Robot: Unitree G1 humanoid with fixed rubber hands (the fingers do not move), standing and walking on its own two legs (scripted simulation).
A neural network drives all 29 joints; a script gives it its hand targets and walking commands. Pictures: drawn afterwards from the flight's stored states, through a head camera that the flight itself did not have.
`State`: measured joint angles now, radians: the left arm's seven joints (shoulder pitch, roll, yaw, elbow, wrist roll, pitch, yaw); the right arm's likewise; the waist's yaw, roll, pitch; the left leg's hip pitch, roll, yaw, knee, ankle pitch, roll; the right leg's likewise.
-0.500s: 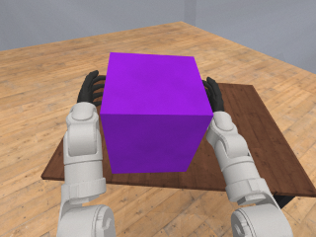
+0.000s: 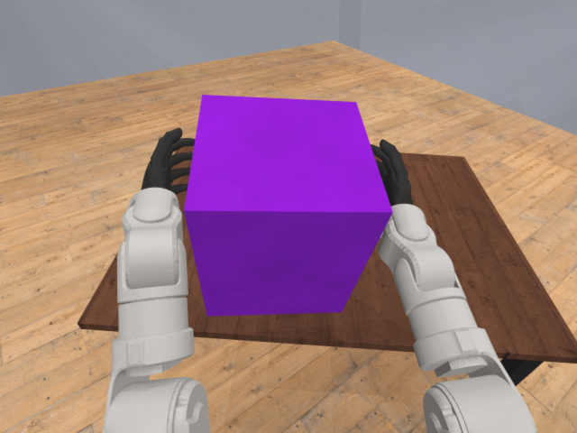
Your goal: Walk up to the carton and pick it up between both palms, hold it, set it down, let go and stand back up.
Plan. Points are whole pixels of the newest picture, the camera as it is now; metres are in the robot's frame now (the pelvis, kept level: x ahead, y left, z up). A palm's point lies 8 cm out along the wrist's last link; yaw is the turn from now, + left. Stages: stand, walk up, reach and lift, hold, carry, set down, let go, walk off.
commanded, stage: set down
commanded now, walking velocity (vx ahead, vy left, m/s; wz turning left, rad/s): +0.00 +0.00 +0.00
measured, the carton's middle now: (278, 213) +0.39 +0.01 +0.14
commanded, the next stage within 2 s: none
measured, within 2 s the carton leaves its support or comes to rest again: neither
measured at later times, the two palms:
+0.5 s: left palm (173, 207) +0.39 +0.15 +0.16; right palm (381, 217) +0.38 -0.15 +0.14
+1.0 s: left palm (180, 209) +0.41 +0.15 +0.14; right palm (379, 218) +0.39 -0.15 +0.12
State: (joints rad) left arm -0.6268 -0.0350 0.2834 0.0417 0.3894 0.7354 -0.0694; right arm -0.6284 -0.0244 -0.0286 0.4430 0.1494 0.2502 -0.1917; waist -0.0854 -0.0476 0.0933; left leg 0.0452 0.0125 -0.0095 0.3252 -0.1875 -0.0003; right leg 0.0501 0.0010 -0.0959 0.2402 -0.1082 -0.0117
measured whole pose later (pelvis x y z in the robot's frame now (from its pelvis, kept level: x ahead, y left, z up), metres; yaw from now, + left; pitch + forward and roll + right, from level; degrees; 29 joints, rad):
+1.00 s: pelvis +0.03 +0.01 +0.00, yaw +1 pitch -6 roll -1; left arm -0.60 -0.08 0.27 0.36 0.37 0.36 0.00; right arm -0.57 0.00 -0.17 0.70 -0.03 -0.14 -0.13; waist -0.05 -0.04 0.09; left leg 0.00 0.01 -0.02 0.33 -0.22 0.00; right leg 0.02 -0.01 -0.11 0.22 -0.13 0.00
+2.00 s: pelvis +0.04 +0.00 +0.00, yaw -1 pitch +2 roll -1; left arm -0.73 -0.06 0.43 0.85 0.35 0.04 0.05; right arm -0.72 0.05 -0.51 0.96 -0.31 -0.26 -0.05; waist -0.01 -0.01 0.01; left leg -0.14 0.01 0.01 0.31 -0.21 0.00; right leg -0.15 0.00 -0.08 0.24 -0.13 -0.01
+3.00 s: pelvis +0.04 +0.00 +0.00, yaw -1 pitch +12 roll -1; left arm -0.78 -0.04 0.52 1.05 0.38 -0.17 0.06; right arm -0.74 0.08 -0.66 1.01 -0.49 -0.36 -0.04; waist -0.01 0.00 -0.05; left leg -0.34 0.02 0.01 0.35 -0.21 0.00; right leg -0.35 0.00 -0.08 0.29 -0.14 -0.01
